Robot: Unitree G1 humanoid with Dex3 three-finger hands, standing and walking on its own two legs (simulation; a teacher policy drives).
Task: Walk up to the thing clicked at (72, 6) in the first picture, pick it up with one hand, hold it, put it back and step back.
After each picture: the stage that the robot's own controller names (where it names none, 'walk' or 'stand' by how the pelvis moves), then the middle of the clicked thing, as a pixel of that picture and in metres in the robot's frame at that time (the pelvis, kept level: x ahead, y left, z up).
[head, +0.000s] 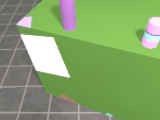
stand; (67, 4) +0.70 +0.11 +0.11
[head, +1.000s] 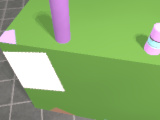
walk; (60, 14) +0.59 +0.12 +0.12
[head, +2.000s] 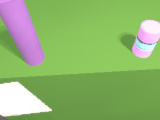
stand; (23, 33) +0.42 +0.22 +0.15
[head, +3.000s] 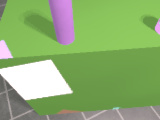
stand; (61, 12) +0.51 +0.12 +0.15
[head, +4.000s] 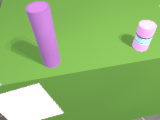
stand; (46, 38) +0.47 +0.17 +0.12
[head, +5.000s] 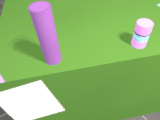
stand; (47, 37) +0.49 +0.16 +0.11
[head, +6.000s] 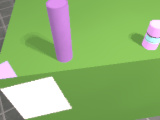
stand; (61, 34) +0.50 +0.12 +0.11
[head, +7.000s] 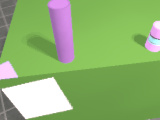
stand; (63, 34) +0.49 +0.11 +0.11
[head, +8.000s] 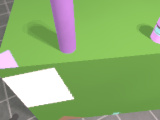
rise first; (64, 23) +0.51 +0.11 +0.12
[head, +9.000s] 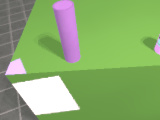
go down; (68, 35) +0.50 +0.13 +0.11
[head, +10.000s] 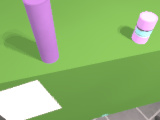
go down; (44, 33) +0.48 +0.12 +0.12
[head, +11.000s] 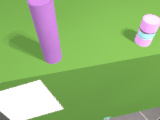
approach; (47, 33) +0.48 +0.12 +0.12
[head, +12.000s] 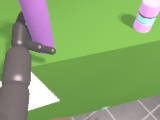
close; (37, 19) +0.49 +0.13 +0.16
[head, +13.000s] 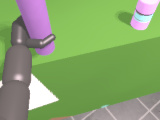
lift; (37, 22) +0.48 +0.12 +0.16
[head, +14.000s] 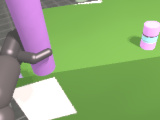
lift; (33, 33) +0.34 +0.15 +0.28
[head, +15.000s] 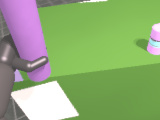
hold; (29, 40) +0.32 +0.16 +0.27
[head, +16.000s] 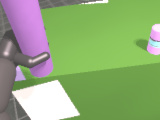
hold; (31, 35) +0.32 +0.15 +0.28
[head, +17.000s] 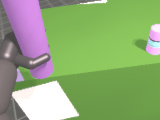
hold; (32, 37) +0.32 +0.15 +0.27
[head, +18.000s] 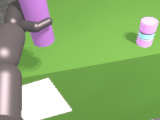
crouch; (33, 4) +0.44 +0.14 +0.30
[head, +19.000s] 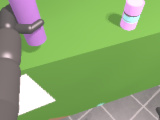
lower; (25, 7) +0.52 +0.13 +0.19
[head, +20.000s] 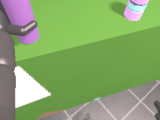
lower; (17, 4) +0.52 +0.15 +0.17
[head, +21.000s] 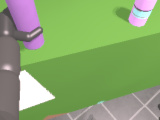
lower; (23, 11) +0.50 +0.15 +0.16
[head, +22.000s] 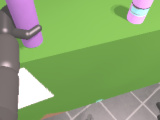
lower; (22, 9) +0.51 +0.15 +0.17
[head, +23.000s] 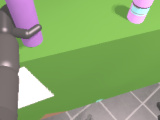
loosen; (22, 8) +0.51 +0.15 +0.17
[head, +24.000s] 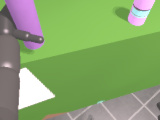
withdraw; (24, 13) +0.50 +0.15 +0.16
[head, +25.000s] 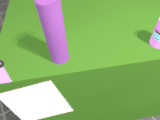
sink last; (55, 33) +0.47 +0.13 +0.14
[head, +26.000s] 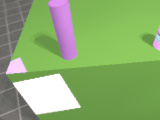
stand; (64, 32) +0.52 +0.14 +0.12
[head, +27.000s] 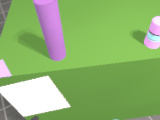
stand; (52, 31) +0.49 +0.15 +0.12
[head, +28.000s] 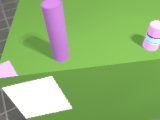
stand; (57, 34) +0.51 +0.14 +0.11
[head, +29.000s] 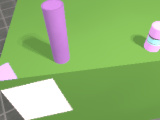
stand; (57, 35) +0.49 +0.13 +0.11
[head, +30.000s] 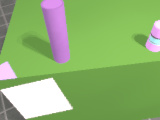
stand; (57, 34) +0.49 +0.13 +0.11
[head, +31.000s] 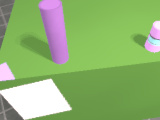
stand; (56, 35) +0.48 +0.13 +0.11
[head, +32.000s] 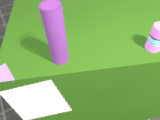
stand; (56, 36) +0.48 +0.13 +0.11
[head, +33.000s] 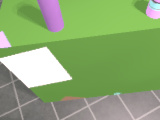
walk; (47, 0) +0.57 +0.17 +0.13
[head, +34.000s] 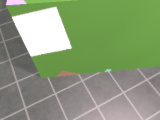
walk; out of the picture +0.81 +0.12 +0.14
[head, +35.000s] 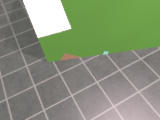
stand; out of the picture +1.09 +0.23 +0.14
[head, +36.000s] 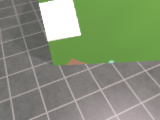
stand; out of the picture +1.11 +0.10 +0.12
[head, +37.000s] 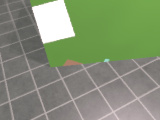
stand; out of the picture +1.14 +0.14 +0.11
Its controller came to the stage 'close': yes
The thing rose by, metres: 0.19
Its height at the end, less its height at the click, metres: +0.00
